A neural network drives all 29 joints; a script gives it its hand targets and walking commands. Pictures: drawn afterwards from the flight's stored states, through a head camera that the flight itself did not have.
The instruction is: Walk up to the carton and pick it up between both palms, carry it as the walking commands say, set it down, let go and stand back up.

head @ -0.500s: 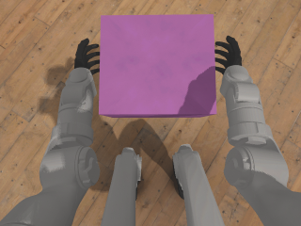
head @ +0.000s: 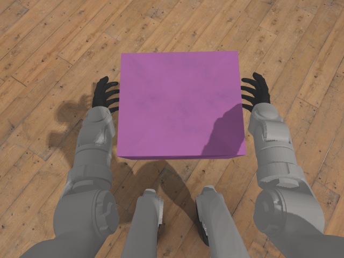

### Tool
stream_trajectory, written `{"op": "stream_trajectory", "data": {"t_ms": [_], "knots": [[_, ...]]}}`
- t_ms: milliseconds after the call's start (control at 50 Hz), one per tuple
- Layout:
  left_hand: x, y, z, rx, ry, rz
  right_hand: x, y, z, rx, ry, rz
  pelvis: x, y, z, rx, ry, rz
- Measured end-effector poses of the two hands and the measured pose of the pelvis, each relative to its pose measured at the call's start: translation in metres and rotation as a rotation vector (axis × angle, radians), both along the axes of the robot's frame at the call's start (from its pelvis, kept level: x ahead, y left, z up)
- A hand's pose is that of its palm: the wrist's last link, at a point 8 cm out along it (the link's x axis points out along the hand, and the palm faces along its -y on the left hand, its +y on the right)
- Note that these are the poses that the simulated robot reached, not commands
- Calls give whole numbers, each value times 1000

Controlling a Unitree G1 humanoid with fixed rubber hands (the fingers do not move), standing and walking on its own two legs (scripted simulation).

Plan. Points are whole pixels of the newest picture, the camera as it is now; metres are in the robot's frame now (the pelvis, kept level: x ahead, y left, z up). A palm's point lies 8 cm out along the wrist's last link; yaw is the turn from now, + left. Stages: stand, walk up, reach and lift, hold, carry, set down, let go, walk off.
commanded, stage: reach and lift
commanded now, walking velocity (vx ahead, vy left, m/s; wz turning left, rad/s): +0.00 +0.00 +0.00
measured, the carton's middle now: (179, 110) +0.46 -0.01 -0.13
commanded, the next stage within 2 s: none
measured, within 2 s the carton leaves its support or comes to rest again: neither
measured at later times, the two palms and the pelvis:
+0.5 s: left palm (86, 105) +0.42 +0.18 +0.03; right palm (277, 102) +0.41 -0.19 +0.03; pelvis +0.02 +0.00 +0.07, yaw +0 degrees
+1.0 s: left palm (64, 99) +0.40 +0.19 +0.10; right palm (301, 95) +0.39 -0.19 +0.10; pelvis +0.05 +0.00 +0.13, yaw +0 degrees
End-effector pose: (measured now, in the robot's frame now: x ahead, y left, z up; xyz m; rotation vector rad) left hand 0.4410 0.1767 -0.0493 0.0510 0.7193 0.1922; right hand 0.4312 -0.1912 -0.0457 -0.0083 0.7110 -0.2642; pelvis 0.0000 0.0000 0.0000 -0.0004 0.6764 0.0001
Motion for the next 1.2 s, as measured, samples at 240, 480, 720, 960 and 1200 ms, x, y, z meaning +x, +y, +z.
{"op": "stream_trajectory", "data": {"t_ms": [240,480,720,960,1200], "knots": [[-9,2,38,-24,4,-19,-11,-1,38,17,2,10,10,2,35,-2,-54,1],[-20,5,72,-45,13,-30,-22,-2,73,33,11,25,22,4,70,-4,-112,-3],[-31,9,105,-53,20,-36,-32,-1,106,49,18,46,34,5,101,-6,-177,-6],[-38,10,141,-55,12,-49,-41,-1,141,53,10,59,45,3,127,-6,-256,-6],[-49,7,176,-53,-4,-50,-51,-3,176,35,-3,63,55,-1,147,-3,-366,-6]]}}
